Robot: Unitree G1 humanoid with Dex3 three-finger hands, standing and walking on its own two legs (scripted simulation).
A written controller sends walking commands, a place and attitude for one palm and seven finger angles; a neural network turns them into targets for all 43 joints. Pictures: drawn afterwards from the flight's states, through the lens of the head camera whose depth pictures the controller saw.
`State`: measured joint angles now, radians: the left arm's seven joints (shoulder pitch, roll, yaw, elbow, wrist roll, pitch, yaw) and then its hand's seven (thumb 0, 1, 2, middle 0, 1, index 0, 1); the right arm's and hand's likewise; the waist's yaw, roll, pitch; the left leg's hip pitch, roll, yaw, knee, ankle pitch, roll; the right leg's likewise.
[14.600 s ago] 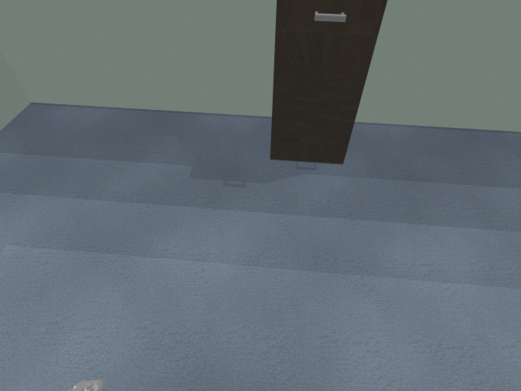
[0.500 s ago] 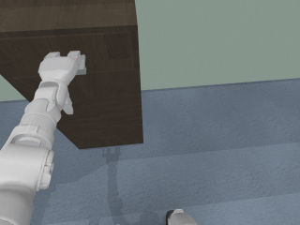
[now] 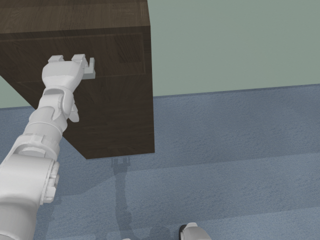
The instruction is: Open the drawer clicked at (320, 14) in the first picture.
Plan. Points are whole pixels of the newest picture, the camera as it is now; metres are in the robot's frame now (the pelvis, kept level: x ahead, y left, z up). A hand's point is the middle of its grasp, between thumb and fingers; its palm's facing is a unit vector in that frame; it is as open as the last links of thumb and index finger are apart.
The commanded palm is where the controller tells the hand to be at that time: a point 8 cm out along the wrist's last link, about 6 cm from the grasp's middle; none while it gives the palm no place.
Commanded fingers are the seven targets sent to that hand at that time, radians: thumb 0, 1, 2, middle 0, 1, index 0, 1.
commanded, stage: lower the fingers behind the handle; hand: left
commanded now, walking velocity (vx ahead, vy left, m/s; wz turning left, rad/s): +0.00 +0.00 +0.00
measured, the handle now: (71, 68) +0.55 +0.20 +0.07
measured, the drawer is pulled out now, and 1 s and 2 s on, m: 0.00 0.00 0.11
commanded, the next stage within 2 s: close the thumb around the handle in 0.04 s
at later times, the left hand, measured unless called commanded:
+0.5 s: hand (73, 88) +0.51 +0.20 +0.04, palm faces -0.06 +0.01 -1.00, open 10.2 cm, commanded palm +0.49 +0.20 +0.09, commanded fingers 0.00 0.56 0.76 -0.38 -1.31 -0.38 -1.31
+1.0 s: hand (76, 87) +0.51 +0.19 +0.04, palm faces -0.05 +0.01 -1.00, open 5.4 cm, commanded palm +0.48 +0.19 +0.09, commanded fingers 0.00 0.90 0.90 -0.40 -1.35 -0.40 -1.35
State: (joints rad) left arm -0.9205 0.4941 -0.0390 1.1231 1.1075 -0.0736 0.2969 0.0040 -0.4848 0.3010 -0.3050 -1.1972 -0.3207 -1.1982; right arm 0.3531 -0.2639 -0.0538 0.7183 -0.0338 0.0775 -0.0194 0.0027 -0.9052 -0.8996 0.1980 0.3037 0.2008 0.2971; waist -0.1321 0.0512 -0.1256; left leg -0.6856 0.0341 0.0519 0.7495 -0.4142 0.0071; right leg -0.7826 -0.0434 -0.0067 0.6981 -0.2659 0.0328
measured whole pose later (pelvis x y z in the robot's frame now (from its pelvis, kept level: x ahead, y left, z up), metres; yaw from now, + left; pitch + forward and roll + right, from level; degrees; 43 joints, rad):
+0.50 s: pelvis +0.00 -0.01 +0.00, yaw +1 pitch +20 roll -1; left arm -0.95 0.49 -0.06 1.15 1.10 -0.05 0.30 0.00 0.06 0.53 -0.35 -1.25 -0.36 -1.26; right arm 0.36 -0.26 -0.06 0.73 -0.03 0.07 -0.02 0.00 -0.91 -0.90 0.20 0.30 0.20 0.30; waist -0.13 0.05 -0.12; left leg -0.69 0.04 0.04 0.75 -0.42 0.00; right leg -0.78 -0.04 -0.02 0.70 -0.27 0.02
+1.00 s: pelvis +0.00 -0.01 +0.00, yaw +0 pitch +20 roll +0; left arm -0.91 0.47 -0.04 1.12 1.11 -0.03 0.31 0.00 0.77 0.83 -0.39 -1.34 -0.39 -1.34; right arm 0.34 -0.27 -0.06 0.73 -0.03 0.07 -0.02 0.00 -0.91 -0.90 0.20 0.30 0.20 0.30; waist -0.13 0.06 -0.12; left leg -0.66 0.04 0.05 0.73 -0.41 0.00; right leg -0.77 -0.03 -0.01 0.69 -0.27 0.02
